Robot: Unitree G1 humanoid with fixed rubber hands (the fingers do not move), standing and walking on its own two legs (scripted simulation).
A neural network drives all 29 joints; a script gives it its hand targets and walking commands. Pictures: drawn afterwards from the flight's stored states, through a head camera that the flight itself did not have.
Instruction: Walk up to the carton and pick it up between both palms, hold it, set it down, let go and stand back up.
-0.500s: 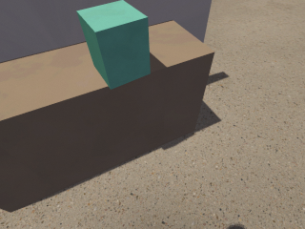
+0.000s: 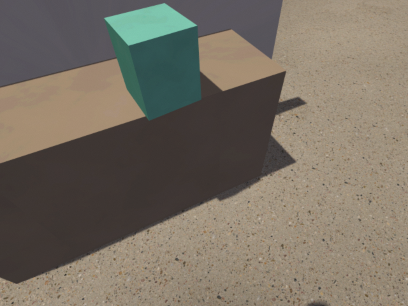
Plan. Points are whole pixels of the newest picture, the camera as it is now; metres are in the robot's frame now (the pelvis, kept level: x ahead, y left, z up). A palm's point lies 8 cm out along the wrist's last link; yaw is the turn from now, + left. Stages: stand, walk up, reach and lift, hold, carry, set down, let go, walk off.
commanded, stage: stand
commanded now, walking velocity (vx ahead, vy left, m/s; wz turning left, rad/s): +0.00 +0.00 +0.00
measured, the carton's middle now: (156, 62) +0.80 +0.19 +0.06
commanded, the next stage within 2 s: walk up in 0.36 s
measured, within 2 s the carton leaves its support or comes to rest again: neither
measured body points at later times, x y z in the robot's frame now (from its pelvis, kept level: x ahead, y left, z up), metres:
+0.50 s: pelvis -0.01 +0.00 +0.00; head +0.01 +0.00 +0.45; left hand -0.04 +0.20 -0.16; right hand -0.04 -0.21 -0.16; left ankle -0.02 +0.11 -0.74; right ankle -0.02 -0.13 -0.74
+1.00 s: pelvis +0.09 +0.03 -0.01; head +0.10 +0.06 +0.43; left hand +0.13 +0.32 -0.15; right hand +0.12 -0.23 -0.13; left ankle +0.05 +0.15 -0.74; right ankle +0.15 -0.08 -0.68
